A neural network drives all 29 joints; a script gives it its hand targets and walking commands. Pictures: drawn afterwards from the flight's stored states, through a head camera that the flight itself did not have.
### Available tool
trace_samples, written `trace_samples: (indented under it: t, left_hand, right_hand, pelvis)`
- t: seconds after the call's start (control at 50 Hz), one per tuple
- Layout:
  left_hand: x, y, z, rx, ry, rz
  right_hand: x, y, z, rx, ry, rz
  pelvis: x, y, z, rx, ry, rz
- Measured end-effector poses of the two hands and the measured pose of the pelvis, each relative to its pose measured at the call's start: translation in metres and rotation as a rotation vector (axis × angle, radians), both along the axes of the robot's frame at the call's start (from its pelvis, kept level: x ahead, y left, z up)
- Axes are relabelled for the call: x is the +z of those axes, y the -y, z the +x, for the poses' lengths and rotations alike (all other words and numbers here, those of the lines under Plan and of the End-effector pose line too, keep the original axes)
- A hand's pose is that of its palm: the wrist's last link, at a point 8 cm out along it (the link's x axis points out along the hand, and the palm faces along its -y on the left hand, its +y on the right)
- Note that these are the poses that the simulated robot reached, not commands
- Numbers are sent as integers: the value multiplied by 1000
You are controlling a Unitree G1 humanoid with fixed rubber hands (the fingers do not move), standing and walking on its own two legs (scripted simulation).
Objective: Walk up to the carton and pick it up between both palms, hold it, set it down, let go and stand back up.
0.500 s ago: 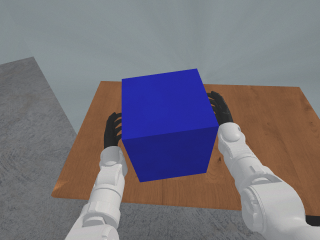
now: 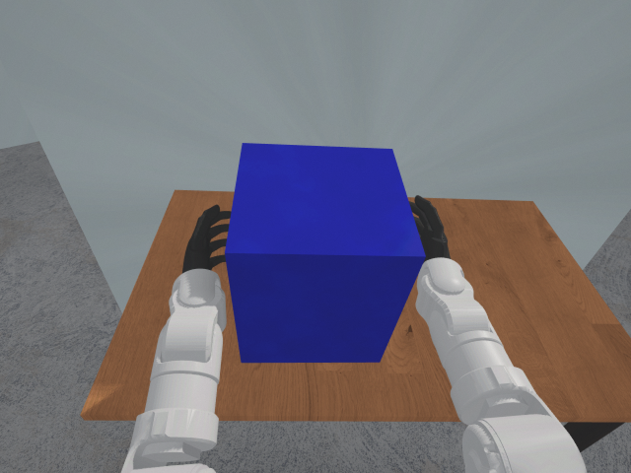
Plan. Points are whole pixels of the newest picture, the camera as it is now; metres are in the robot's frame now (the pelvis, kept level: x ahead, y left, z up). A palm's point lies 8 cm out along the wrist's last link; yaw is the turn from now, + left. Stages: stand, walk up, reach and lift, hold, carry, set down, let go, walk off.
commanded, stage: reach and lift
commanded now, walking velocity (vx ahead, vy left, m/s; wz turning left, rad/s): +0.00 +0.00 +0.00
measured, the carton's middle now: (314, 258) +0.40 +0.01 +0.07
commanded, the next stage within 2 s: hold in 1.10 s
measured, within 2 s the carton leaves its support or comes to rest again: neither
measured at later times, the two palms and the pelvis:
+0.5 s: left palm (192, 246) +0.34 +0.16 +0.15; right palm (438, 251) +0.34 -0.14 +0.15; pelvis -0.01 +0.01 +0.00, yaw -1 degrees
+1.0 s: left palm (197, 240) +0.35 +0.15 +0.16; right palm (444, 246) +0.34 -0.14 +0.16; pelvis -0.01 +0.01 +0.00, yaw -1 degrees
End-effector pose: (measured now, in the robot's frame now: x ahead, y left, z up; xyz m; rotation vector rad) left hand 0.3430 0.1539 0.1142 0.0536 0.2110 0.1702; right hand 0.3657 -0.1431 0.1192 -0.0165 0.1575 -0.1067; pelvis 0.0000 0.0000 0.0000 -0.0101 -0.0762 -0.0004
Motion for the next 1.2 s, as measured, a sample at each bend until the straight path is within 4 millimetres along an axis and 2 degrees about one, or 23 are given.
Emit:
trace_samples:
  t: [0.2, 0.36, 0.58, 0.94, 1.2]
  left_hand:
    - [24, 8, 4, -59, 13, 28]
    - [28, 2, 0, -64, 6, 16]
    - [41, -5, 3, -75, 11, 41]
    - [40, 1, 6, -99, -6, 47]
    - [50, 0, 5, -98, 4, 60]
  right_hand:
    - [17, 9, -14, -58, 14, -5]
    - [23, 2, -21, -69, 15, -5]
    - [33, -5, -21, -80, 36, 19]
    - [37, 1, -22, -93, 73, 25]
    - [43, 0, -23, -96, 97, 45]
  pelvis:
    - [0, -10, -7, -20, 28, 2]
    - [0, -10, -10, -20, 45, 2]
    - [0, -11, -13, -4, 63, 1]
    - [0, -9, -8, -11, 85, 1]
    - [0, -8, -9, -10, 96, 1]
